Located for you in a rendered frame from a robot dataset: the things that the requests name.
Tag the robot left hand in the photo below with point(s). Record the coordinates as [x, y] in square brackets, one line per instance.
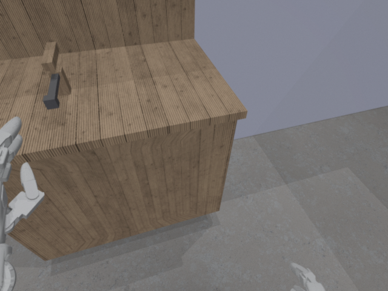
[26, 202]

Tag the counter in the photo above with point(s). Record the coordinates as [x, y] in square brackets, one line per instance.
[144, 130]

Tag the tap lever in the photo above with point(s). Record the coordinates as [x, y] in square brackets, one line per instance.
[51, 100]

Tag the robot right hand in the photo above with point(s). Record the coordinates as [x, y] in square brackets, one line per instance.
[307, 279]

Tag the robot left forearm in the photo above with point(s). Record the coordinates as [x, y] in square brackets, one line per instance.
[7, 271]

